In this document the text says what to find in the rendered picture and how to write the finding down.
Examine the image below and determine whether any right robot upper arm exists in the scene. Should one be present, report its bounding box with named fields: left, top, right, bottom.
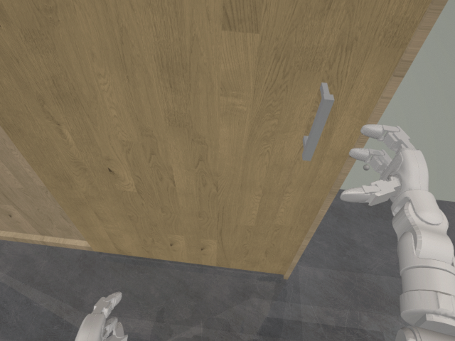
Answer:
left=395, top=325, right=455, bottom=341

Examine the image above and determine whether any robot right forearm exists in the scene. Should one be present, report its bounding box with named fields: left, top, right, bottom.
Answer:
left=391, top=190, right=455, bottom=337

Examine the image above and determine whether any robot left hand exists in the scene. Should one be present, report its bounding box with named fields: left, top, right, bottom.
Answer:
left=75, top=292, right=128, bottom=341

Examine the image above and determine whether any robot right hand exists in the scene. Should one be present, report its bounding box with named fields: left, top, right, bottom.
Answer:
left=340, top=124, right=429, bottom=206

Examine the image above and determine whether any wardrobe door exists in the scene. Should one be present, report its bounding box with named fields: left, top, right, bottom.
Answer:
left=0, top=126, right=86, bottom=241
left=0, top=0, right=432, bottom=275

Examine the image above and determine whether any handle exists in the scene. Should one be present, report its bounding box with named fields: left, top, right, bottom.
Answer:
left=302, top=82, right=334, bottom=161

